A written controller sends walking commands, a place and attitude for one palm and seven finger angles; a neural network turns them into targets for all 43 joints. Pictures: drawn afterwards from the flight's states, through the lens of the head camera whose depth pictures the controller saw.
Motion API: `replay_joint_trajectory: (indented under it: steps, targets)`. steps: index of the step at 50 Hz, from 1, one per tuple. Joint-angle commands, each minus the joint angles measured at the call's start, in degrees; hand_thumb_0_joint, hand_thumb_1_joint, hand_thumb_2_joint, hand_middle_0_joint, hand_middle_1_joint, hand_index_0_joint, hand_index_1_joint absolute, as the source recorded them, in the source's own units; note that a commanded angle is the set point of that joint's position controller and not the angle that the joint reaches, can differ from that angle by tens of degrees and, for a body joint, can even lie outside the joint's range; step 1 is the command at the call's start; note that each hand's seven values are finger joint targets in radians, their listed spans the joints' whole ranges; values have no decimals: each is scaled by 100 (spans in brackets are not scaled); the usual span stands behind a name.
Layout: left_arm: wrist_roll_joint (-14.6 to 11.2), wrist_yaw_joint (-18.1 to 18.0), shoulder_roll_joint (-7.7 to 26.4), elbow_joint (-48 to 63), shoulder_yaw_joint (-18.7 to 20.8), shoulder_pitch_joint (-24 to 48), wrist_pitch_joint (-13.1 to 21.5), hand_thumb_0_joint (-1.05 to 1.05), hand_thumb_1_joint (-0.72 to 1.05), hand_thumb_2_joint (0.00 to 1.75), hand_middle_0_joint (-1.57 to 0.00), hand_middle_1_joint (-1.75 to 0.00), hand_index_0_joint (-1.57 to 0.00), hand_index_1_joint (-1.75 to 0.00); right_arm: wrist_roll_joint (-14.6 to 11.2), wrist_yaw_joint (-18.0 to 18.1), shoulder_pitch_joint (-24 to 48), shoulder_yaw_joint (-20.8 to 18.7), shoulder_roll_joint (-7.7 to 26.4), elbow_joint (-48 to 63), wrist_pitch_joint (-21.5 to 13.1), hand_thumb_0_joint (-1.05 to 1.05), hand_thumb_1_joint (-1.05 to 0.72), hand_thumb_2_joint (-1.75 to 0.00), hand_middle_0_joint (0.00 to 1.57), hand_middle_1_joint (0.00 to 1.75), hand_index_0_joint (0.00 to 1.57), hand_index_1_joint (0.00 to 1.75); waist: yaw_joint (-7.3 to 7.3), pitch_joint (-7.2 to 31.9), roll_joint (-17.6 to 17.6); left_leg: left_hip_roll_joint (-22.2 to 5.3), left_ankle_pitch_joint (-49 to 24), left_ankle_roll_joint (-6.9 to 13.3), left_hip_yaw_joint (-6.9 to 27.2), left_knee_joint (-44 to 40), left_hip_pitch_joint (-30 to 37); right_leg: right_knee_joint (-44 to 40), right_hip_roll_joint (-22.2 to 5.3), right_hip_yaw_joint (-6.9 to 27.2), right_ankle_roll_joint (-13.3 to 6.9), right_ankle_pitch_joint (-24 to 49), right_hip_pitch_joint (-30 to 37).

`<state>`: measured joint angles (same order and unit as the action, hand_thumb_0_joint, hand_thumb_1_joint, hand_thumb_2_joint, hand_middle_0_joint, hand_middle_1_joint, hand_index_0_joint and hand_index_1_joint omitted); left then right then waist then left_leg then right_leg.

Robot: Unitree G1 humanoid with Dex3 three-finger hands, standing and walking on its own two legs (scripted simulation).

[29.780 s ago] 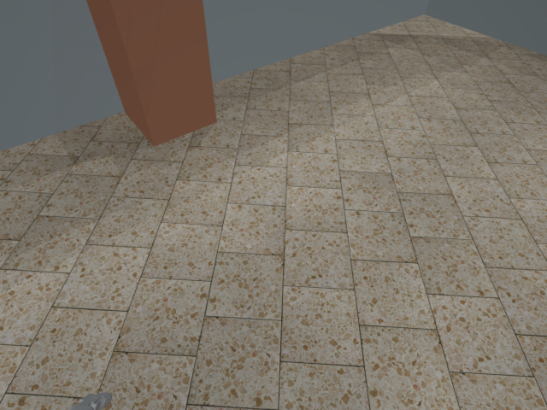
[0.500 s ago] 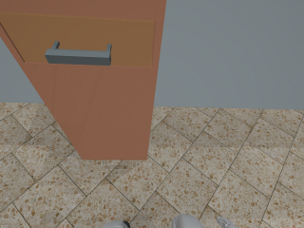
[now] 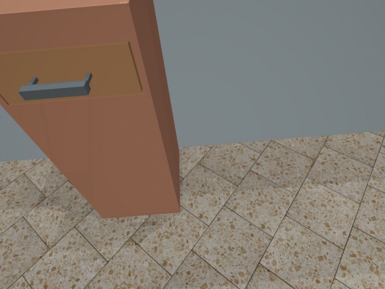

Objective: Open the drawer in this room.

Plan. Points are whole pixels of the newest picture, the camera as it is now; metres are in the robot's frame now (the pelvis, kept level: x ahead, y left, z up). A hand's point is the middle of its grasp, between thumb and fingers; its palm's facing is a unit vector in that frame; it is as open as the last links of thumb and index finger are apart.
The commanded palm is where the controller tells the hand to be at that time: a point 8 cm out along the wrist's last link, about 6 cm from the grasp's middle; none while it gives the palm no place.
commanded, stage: come to a stop and stand still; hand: left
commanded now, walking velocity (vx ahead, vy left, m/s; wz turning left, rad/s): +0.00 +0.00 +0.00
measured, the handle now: (58, 84) +0.56 +0.36 +0.14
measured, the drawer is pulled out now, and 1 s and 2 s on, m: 0.00 0.00 0.00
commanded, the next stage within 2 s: look again from close up in 1.28 s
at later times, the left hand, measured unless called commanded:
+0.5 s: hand out of the picture -0.06 +0.16 -0.17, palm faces +0.07 -0.98 -0.16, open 7.3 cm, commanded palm none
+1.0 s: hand out of the picture -0.02 +0.19 -0.18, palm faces +0.04 -0.98 -0.17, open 7.3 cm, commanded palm none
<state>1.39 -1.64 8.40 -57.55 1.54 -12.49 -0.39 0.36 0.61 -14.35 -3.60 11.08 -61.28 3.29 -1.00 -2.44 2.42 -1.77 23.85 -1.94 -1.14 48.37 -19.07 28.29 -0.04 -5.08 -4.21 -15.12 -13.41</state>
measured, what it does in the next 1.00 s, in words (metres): steps on the spot: left foot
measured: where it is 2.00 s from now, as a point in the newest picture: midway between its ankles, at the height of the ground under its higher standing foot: outside the picture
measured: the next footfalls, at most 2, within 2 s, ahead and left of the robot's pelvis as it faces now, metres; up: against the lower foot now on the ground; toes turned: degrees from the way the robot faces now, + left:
left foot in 0.12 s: -0.03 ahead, +0.12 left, +0.00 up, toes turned +3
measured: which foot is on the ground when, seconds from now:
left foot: up 0.00-0.10, down 0.12-1.00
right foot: down 0.00-1.00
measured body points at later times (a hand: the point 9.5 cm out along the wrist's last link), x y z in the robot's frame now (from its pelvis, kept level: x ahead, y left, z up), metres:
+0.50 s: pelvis -0.03 +0.00 +0.00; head -0.03 +0.00 +0.45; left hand -0.06 +0.21 -0.16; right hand -0.06 -0.21 -0.16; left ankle -0.07 +0.12 -0.74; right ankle +0.00 -0.07 -0.74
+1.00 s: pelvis +0.00 +0.03 +0.00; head +0.01 +0.03 +0.45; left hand -0.02 +0.24 -0.16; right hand -0.04 -0.17 -0.16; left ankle -0.07 +0.12 -0.74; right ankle +0.00 -0.07 -0.74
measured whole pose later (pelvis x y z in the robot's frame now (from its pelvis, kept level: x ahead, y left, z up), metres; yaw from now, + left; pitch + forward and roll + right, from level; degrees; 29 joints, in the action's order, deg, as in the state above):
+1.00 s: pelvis +0.00 +0.03 +0.00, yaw +0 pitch -1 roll +0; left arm 0.6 -2.6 6.7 -66.1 -0.2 -17.1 0.8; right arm 0.1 2.7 -19.1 0.4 5.4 -66.2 -1.5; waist 0.2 -1.3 0.5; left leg 1.1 17.2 2.0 -3.5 21.2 -3.6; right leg 23.8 0.1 -5.0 -1.6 -12.2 -11.1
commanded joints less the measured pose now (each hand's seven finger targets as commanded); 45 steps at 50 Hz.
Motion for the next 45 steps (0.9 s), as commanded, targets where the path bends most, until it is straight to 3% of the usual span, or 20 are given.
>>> replay_joint_trajectory:
  steps: [1,3,4,6,8,9,11,14,18,26,33,45]
  targets:
    - [-47,-54,1001,-46,183,-548,170,0,90,90,-20,-30,-20,-30,-7,70,56,44,152,202,-213,0,-90,-90,20,30,20,30,294,448,-779,-60,124,-20,4,-1470,43,-898,-1529,1497,-513,2709,1132]
    - [-106,-78,968,-136,159,-454,181,0,90,90,-20,-30,-20,-30,-17,112,-278,97,84,17,-257,0,-90,-90,20,30,20,30,162,632,-767,-41,-523,29,61,-2323,615,-805,-1393,1440,-285,2632,1101]
    - [-143,-79,929,-170,140,-356,173,0,90,90,-20,-30,-20,-30,-16,132,-436,107,104,-90,-280,0,-90,-90,20,30,20,30,86,606,-722,-98,-1087,88,122,-2713,1039,-801,-1287,1329,-69,2276,832]
    - [-166,-62,675,-213,84,-360,166,0,90,90,-20,-30,-20,-30,10,163,-478,99,252,-176,-332,0,-90,-90,20,30,20,30,134,607,-242,-505,-1930,285,421,-2663,1499,-842,-826,1004,358,1714,443]
    - [-138,-70,630,-281,69,-356,147,0,90,90,-20,-30,-20,-30,24,194,-455,134,259,-220,-290,0,-90,-90,20,30,20,30,134,328,-266,-540,-1532,307,275,-2497,1275,-1198,-790,1028,595,1270,370]
    - [-131,-70,705,-350,77,-274,114,0,90,90,-20,-30,-20,-30,27,185,-423,152,145,-291,-281,0,-90,-90,20,30,20,30,128,186,138,-462,-1353,292,266,-2617,1115,-1223,-808,979,567,1000,434]
    - [-127,-58,717,-407,69,-289,86,0,90,90,-20,-30,-20,-30,25,158,-404,175,96,-284,-255,0,-90,-90,20,30,20,30,164,-133,214,-457,-871,269,283,-2832,820,-1400,-741,981,521,221,436]
    - [-101,-42,662,-499,40,-381,60,0,90,90,-20,-30,-20,-30,54,161,-542,200,12,-319,-214,0,-90,-90,20,30,20,30,117,-578,-139,-319,-519,270,189,-2898,755,-1780,-730,1140,500,-737,27]
    - [-98,-35,594,-529,24,-488,64,0,90,90,-20,-30,-20,-30,61,157,-786,216,2,-334,-232,0,-90,-90,20,30,20,30,79,-544,-260,-292,-461,300,196,-2983,802,-1828,-712,1100,444,-965,-75]
    - [-102,-29,428,-625,-5,-758,111,0,90,90,-20,-30,-20,-30,51,169,-896,247,-10,-326,-350,0,-90,-90,20,30,20,30,154,-278,-92,-368,-380,364,386,-3240,598,-1447,-655,923,309,-452,222]
    - [-110,-52,280,-725,-73,-892,158,0,90,90,-20,-30,-20,-30,21,195,-1059,282,-76,-422,-447,0,-90,-90,20,30,20,30,160,-285,-253,-454,-826,389,450,-3322,616,-1117,-661,776,257,314,327]
    - [-110,-93,252,-789,-128,-940,174,0,90,90,-20,-30,-20,-30,-5,240,-1111,320,-73,-489,-522,0,-90,-90,20,30,20,30,137,-343,-176,-521,-1750,386,402,-3236,853,-786,-676,651,247,1202,390]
